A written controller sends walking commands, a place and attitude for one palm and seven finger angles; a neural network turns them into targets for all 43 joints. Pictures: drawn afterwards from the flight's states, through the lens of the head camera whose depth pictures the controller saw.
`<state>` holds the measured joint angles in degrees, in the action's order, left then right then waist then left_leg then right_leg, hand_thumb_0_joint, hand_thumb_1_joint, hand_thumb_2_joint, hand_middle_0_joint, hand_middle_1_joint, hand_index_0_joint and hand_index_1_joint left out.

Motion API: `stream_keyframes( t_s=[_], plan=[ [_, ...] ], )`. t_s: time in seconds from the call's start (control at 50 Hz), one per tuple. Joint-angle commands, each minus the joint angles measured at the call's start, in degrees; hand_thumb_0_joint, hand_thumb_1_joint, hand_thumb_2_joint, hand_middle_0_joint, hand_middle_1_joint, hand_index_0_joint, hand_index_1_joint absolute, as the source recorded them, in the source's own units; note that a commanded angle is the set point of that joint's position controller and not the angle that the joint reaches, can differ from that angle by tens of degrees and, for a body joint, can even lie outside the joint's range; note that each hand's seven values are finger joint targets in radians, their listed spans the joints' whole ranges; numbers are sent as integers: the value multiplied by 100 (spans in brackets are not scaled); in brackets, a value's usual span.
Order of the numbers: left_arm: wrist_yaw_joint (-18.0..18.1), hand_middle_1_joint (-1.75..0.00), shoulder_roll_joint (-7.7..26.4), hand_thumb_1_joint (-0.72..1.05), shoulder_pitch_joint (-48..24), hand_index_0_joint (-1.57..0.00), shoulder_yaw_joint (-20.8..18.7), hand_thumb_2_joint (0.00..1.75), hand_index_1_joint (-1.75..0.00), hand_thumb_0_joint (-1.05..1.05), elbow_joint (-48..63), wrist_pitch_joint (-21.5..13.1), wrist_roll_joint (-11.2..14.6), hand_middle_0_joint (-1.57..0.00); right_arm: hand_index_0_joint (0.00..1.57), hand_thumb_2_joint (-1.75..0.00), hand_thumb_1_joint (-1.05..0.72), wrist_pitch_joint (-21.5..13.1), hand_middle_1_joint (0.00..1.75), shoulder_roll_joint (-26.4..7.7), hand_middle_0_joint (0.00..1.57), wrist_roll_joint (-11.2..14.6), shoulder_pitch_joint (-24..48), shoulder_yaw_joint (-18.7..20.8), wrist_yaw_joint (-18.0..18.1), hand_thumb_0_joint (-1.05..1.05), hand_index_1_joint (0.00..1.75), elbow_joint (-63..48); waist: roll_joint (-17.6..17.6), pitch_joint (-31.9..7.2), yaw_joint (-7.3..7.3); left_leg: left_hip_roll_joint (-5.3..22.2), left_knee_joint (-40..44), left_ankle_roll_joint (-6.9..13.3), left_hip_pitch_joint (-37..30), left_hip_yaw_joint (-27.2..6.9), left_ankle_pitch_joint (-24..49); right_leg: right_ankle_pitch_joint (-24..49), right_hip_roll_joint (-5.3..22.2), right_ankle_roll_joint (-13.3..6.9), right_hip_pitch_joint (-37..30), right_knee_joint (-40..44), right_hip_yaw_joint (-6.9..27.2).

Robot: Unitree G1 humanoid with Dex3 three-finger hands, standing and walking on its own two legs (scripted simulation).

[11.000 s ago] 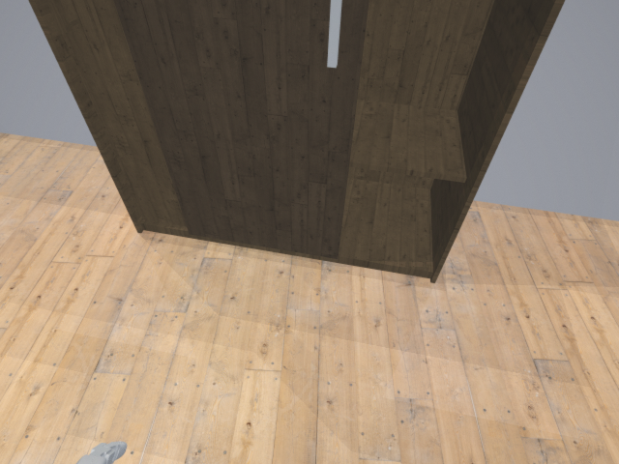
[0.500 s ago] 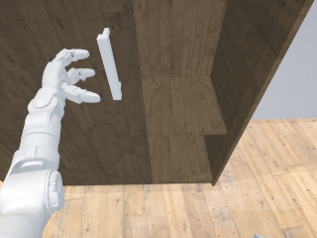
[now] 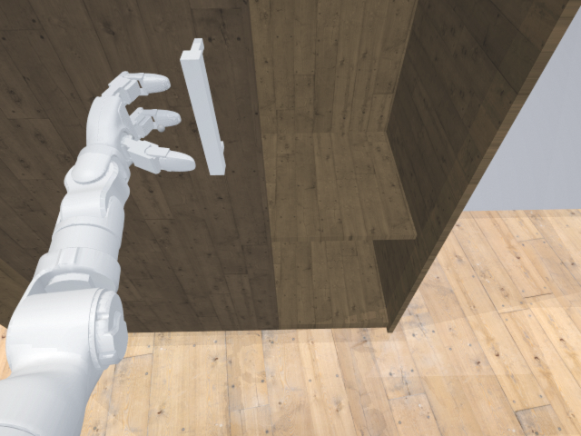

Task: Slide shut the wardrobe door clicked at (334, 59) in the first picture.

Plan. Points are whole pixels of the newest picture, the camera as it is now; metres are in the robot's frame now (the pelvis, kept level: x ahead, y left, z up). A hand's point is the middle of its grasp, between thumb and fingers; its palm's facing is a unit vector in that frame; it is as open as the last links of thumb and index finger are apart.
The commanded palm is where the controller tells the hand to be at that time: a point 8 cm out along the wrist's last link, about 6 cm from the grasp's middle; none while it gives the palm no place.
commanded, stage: move the hooked fingers beside the handle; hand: left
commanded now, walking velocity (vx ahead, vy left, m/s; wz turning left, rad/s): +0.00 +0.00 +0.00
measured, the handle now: (208, 112) +0.51 +0.11 +0.18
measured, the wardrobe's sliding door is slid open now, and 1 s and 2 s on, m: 0.38 0.38 0.38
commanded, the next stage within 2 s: feel for the door with the fingertips in 0.54 s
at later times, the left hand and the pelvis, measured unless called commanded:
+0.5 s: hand (162, 129) +0.47 +0.17 +0.18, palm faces +0.04 -1.00 -0.01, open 13.8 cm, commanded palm +0.44 +0.21 +0.18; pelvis +0.00 +0.00 +0.00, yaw +0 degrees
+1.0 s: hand (200, 135) +0.46 +0.12 +0.18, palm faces -0.02 -1.00 +0.01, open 14.0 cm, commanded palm +0.44 +0.18 +0.18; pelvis +0.01 +0.00 +0.00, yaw -1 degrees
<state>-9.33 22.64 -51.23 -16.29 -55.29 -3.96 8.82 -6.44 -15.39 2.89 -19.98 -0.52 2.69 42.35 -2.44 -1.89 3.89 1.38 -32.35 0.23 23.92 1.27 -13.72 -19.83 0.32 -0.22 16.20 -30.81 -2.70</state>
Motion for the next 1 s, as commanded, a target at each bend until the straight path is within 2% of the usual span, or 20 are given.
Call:
stream_keyframes(
  t_s=[0.0,0.02,0.06,0.08,0.18,0.24,0.28,0.36,0.38,0.5,0.58,0.62,0.66,0.72,0.76,0.82,0.84,0.86,0.94,0.98],
  plan=[
    [1,-120,945,-50,-3000,-30,31,30,-120,0,1196,-374,22,-30,20,-90,-90,-253,30,-871,20,16,-207,285,72,0,30,-543,99,-1699,248,-50,140,226,-1875,-203,1085,1689,-189,-53,614,459,61],
    [-11,-120,824,-50,-2981,-30,128,30,-120,0,1232,-375,30,-30,20,-90,-90,-266,30,-863,20,24,-187,279,62,0,30,-578,33,-1727,240,-58,148,221,-1887,-198,1058,1667,-188,-57,624,447,60],
    [-4,-120,994,-50,-2971,-30,-2,30,-120,0,1094,-373,24,-30,20,-90,-90,-267,30,-875,20,26,-190,273,76,0,30,-552,74,-1667,223,-58,149,223,-1800,-190,999,1647,-182,-60,598,450,72],
    [5,-120,900,-50,-3019,-30,97,30,-120,0,1020,-385,24,-30,20,-90,-90,-247,30,-882,20,16,-217,264,76,0,30,-531,233,-1570,277,-59,151,236,-1695,-187,917,1564,-174,-55,596,465,49],
    [-19,-120,1149,-50,-3095,-30,-71,30,-120,0,847,-432,-4,-30,20,-90,-90,-260,30,-907,20,15,-271,263,84,0,30,-507,201,-1548,267,-70,131,242,-1573,-174,799,1468,-166,-57,614,452,72],
    [-59,-120,897,-50,-3102,-30,97,30,-120,0,1007,-451,1,-30,20,-90,-90,-303,30,-865,20,33,-225,267,68,0,30,-568,-80,-1676,277,-75,103,225,-1800,-191,876,1498,-179,-61,746,432,83],
    [-35,-120,837,-50,-3185,-30,167,30,-120,0,934,-448,9,-30,20,-90,-90,-286,30,-867,20,22,-271,264,66,0,30,-523,61,-1577,331,-61,101,234,-1698,-204,780,1375,-173,-53,776,462,68],
    [-21,-120,751,-50,-3092,-30,156,30,-120,0,1061,-433,44,-30,20,-90,-90,-331,30,-865,20,27,-260,281,41,0,30,-569,-1,-1725,291,-59,101,217,-1830,-220,848,1423,-203,-51,810,420,52],
    [-6,-120,787,-50,-2996,-30,146,30,-120,0,966,-422,46,-30,20,-90,-90,-306,30,-885,20,17,-290,279,46,0,30,-534,243,-1681,295,-51,95,236,-1701,-214,841,1412,-192,-48,727,437,47],
    [16,-120,556,-50,-2935,-30,295,30,-120,0,1363,-424,43,-30,20,-90,-90,-325,30,-848,20,37,-233,291,-3,0,30,-590,-139,-1842,259,-61,54,216,-1965,-223,1116,1629,-211,-68,774,376,49],
    [39,-120,740,-50,-2813,-30,116,30,-120,0,1369,-371,88,-30,20,-90,-90,-297,30,-861,20,20,-207,285,15,0,30,-592,161,-1761,221,-61,66,237,-1791,-190,1069,1662,-206,-56,612,412,50],
    [69,-120,1112,-50,-2803,-30,-232,30,-120,0,1394,-380,113,-30,20,-90,-90,-292,30,-881,20,27,-190,276,33,0,30,-615,308,-1805,166,-78,87,253,-1699,-165,1080,1808,-208,-42,446,410,78],
    [71,-120,705,-50,-2929,-30,146,30,-120,0,1660,-416,34,-30,20,-90,-90,-314,30,-796,20,36,-118,267,8,0,30,-682,-77,-1850,217,-87,56,239,-1890,-145,1210,1887,-206,-48,559,361,74],
    [113,-120,561,-50,-2775,-30,262,30,-120,0,1703,-388,24,-30,20,-90,-90,-304,30,-792,20,43,-105,271,-20,0,30,-674,23,-1715,230,-72,57,232,-1895,-185,1162,1792,-217,-53,633,392,44],
    [131,-120,374,-50,-2806,-30,344,30,-120,0,1877,-357,86,-30,20,-90,-90,-330,30,-782,20,42,-69,288,-25,0,30,-695,-23,-1886,237,-69,49,222,-2054,-194,1231,1833,-223,-55,631,391,42],
    [235,-120,497,-50,-2606,-30,123,30,-120,0,2146,-323,162,-30,20,-90,-90,-322,30,-785,20,26,-5,295,-28,0,30,-731,-41,-2179,116,-73,36,201,-2177,-190,1520,2129,-222,-69,378,346,40],
    [248,-120,338,-50,-2555,-30,245,30,-120,0,2108,-291,172,-30,20,-90,-90,-327,30,-763,20,31,28,280,-35,0,30,-730,73,-2067,135,-75,41,206,-2127,-183,1534,2179,-228,-61,378,349,25],
    [292,-120,461,-50,-2619,-30,149,30,-120,0,2195,-298,148,-30,20,-90,-90,-319,30,-771,20,25,21,297,-32,0,30,-705,94,-2073,133,-66,39,201,-2127,-180,1588,2234,-225,-56,360,334,19],
    [482,-120,262,-50,-2356,-30,222,30,-120,0,2438,-270,83,-30,20,-90,-90,-299,30,-707,20,12,138,288,-84,0,30,-763,28,-2011,43,-78,56,199,-2143,-155,1710,2329,-226,-61,309,334,19],
    [612,-120,444,-50,-2131,-30,40,30,-120,0,2326,-206,42,-30,20,-90,-90,-239,30,-720,20,-16,151,274,-90,0,30,-751,236,-1884,-21,-85,72,212,-1947,-124,1708,2398,-214,-57,163,347,16]
  ],
)
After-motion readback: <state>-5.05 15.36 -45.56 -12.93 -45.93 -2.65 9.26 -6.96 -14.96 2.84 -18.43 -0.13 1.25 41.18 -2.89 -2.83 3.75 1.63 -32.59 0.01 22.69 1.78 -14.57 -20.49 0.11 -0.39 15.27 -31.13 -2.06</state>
